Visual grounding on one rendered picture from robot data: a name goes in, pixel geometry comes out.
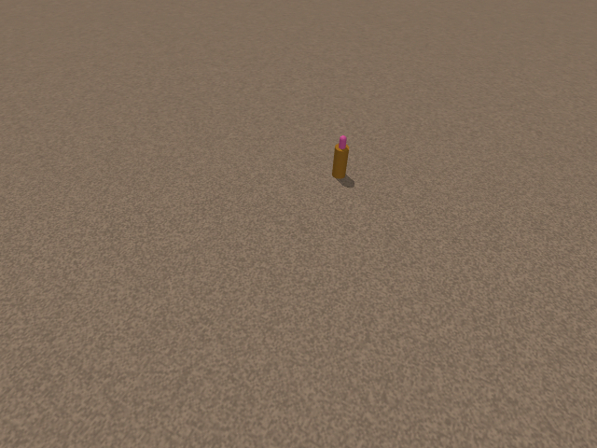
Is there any bottle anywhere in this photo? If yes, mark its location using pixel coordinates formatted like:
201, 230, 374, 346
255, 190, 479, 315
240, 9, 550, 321
332, 135, 349, 179

